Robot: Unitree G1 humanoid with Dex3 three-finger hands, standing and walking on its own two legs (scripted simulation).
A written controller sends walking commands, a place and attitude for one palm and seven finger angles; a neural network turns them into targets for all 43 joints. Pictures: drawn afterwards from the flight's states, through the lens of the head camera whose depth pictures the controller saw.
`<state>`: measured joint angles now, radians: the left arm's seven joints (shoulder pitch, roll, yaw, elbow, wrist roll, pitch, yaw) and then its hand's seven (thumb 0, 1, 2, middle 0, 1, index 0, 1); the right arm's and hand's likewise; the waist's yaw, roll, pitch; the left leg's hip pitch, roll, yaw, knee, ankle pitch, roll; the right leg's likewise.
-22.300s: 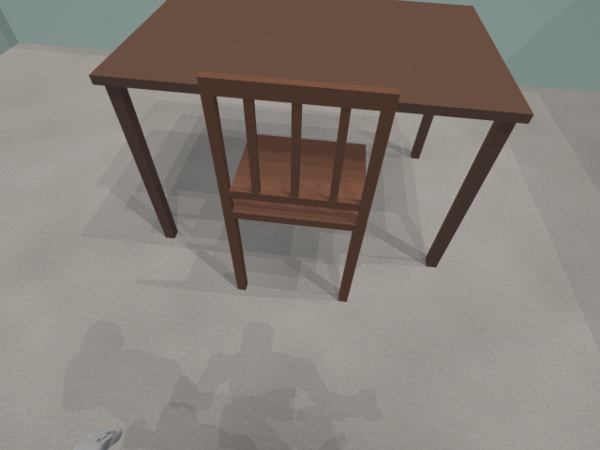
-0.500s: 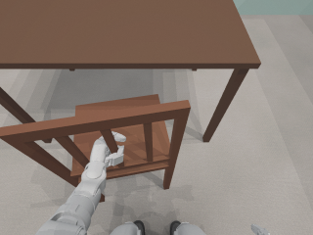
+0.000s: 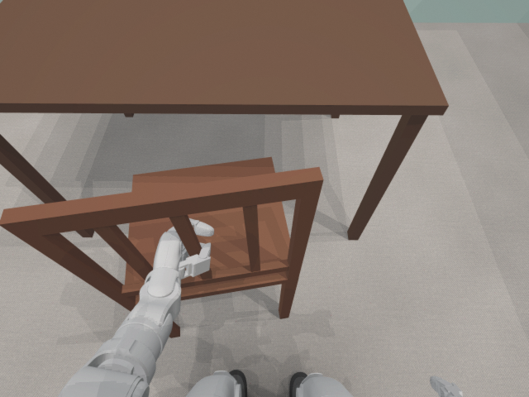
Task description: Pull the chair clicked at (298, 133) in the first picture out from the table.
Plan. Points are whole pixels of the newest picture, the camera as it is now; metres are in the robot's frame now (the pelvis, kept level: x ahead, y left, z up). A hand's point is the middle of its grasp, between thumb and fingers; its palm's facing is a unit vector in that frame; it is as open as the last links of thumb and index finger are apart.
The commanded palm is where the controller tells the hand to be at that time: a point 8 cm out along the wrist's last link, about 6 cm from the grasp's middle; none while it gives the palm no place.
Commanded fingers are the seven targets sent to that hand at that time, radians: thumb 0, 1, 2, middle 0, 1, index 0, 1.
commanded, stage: step backward, pulling the chair out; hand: left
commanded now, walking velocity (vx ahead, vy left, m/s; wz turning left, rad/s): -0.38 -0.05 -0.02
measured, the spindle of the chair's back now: (194, 249) +0.36 +0.14 -0.08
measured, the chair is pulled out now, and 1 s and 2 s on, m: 0.14 0.20 0.32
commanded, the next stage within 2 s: none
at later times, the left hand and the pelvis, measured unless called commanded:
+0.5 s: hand (202, 260) +0.34 +0.12 -0.07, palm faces +0.00 -0.98 -0.18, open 5.4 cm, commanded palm +0.31 +0.18 -0.07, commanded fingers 0.00 0.90 0.90 -0.50 -1.45 -0.50 -1.45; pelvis -0.01 +0.01 +0.00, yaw +2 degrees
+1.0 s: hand (193, 289) +0.29 +0.13 -0.07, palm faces +0.01 -0.98 -0.18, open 5.5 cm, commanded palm +0.26 +0.18 -0.07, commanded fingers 0.00 0.90 0.90 -0.50 -1.45 -0.50 -1.45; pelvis -0.07 +0.01 +0.00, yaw +2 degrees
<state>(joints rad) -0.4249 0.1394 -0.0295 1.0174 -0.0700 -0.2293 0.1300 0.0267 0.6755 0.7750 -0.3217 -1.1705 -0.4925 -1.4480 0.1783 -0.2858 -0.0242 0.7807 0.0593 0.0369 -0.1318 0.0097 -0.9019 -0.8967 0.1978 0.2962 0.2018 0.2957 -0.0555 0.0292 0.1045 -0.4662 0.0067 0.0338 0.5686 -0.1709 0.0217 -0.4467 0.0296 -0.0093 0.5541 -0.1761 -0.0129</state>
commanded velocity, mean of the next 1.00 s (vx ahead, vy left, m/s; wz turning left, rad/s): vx -0.38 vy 0.00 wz -0.01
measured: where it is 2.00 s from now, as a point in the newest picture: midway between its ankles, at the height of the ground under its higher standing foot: outside the picture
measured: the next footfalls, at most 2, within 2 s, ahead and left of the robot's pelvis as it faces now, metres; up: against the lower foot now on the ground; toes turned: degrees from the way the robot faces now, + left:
left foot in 0.50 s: -0.03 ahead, +0.16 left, +0.00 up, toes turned +0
left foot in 1.44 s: -0.13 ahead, +0.16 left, +0.00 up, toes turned +4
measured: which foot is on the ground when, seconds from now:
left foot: down 0.00-0.28, up 0.30-0.48, down 0.50-1.00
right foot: down 0.00-1.00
